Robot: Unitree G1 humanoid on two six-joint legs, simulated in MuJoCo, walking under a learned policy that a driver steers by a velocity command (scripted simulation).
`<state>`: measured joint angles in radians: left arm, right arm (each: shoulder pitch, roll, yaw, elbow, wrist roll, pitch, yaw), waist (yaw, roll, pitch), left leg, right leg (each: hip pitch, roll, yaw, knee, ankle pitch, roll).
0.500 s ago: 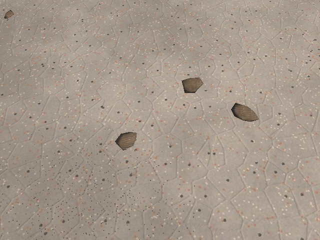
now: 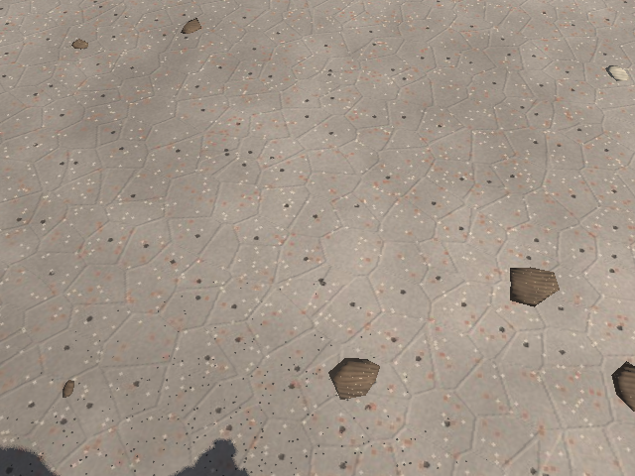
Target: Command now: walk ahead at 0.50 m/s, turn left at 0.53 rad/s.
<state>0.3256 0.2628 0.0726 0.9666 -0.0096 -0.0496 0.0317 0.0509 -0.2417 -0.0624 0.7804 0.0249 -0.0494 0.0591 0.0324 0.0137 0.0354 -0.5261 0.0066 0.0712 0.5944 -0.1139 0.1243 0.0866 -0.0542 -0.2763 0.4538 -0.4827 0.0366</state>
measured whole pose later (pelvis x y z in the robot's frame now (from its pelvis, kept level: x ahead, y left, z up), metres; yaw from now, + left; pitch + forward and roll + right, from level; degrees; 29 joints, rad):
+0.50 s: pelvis +0.30 +0.00 +0.01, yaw +9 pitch +3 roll +1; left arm 0.02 0.25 0.04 0.77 -0.01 -0.12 -0.04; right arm 0.38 -0.27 -0.07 0.86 0.01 -0.05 -0.01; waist -0.08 -0.03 0.01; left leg 0.04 -0.08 -0.09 0.33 -0.41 0.07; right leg -0.53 -0.02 -0.01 0.48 0.00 -0.04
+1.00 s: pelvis +0.57 +0.05 +0.02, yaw +10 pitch +3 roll -2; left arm 0.37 0.28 0.06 0.92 -0.02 -0.07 -0.01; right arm 0.04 -0.25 -0.04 0.73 0.02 -0.08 0.03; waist 0.09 0.03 0.01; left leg -0.57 0.06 -0.02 0.52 -0.01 0.03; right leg 0.03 0.04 -0.03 0.25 -0.32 -0.01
